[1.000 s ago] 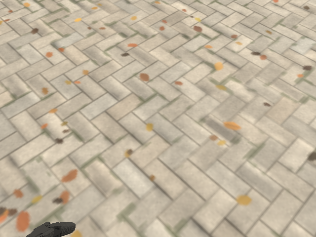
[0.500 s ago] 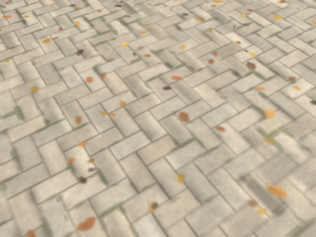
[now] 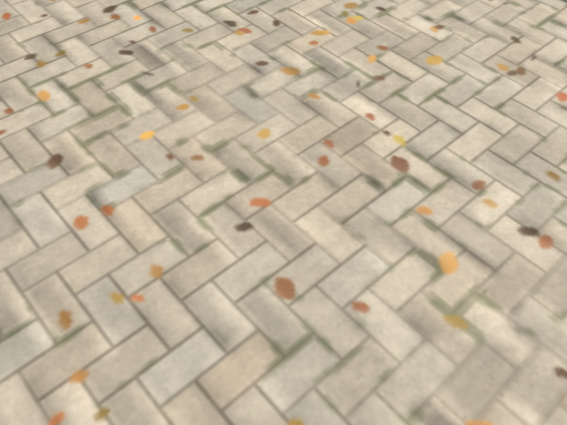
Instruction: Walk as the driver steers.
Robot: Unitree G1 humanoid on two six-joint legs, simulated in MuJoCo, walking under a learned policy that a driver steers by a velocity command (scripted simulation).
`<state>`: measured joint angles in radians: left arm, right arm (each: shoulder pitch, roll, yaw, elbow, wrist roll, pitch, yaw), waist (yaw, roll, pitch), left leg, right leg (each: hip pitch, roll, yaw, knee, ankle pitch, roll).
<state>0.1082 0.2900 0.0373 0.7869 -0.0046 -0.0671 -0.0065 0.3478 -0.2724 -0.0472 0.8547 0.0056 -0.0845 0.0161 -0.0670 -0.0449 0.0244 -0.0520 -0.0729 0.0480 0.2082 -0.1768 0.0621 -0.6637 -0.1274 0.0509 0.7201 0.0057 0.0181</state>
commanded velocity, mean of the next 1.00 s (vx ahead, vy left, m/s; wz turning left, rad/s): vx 0.50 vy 0.00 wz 0.00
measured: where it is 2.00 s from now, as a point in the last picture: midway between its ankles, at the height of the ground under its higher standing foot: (280, 219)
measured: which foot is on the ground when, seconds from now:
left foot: down 0.00-0.18, up 0.20-0.70, down 0.72-1.00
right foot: up 0.00-0.16, down 0.18-0.74, up 0.76-1.00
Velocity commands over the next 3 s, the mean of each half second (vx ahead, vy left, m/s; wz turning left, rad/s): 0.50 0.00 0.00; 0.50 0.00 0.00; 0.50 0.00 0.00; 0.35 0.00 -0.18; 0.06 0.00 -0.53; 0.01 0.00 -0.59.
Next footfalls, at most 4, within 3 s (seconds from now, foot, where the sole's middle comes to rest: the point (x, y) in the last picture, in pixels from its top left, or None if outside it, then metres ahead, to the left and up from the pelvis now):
0.18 right None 0.29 -0.15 -0.78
0.72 left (242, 381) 0.60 0.08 -0.78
1.26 right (327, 274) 0.89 -0.16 -0.78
1.80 left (240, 195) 1.20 0.08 -0.78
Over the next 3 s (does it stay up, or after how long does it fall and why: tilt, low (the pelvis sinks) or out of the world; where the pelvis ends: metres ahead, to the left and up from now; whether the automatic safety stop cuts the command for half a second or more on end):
stays up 1.15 -0.05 0.00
